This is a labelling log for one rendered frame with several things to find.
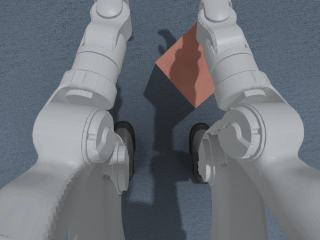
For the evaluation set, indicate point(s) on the right robot forearm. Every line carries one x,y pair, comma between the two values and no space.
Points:
229,59

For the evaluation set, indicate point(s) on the robot right foot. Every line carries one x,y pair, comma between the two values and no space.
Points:
196,134

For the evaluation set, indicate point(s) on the right robot upper arm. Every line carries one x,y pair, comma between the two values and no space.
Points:
264,138

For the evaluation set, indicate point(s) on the left robot upper arm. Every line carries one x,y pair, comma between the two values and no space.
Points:
69,139

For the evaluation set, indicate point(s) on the carton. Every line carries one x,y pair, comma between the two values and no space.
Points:
185,66

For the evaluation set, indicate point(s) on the left robot forearm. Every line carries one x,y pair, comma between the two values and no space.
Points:
99,59

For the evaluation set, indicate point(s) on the robot left thigh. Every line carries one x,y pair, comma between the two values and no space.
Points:
98,215

